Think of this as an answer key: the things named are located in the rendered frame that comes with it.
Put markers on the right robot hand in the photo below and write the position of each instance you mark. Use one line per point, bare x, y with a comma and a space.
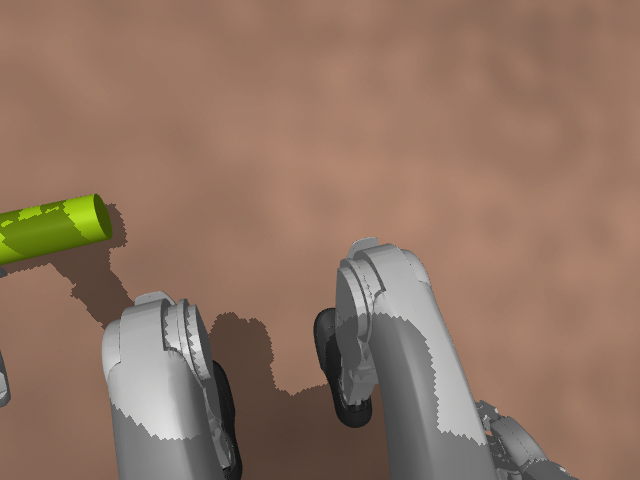
512, 448

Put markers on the right robot foot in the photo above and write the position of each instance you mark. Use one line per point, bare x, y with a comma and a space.
330, 362

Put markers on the right robot arm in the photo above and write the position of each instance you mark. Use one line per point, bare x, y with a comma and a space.
546, 470

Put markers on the bottle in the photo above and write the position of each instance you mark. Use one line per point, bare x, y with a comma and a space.
53, 227

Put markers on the left robot foot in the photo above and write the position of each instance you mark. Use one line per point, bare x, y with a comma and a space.
234, 471

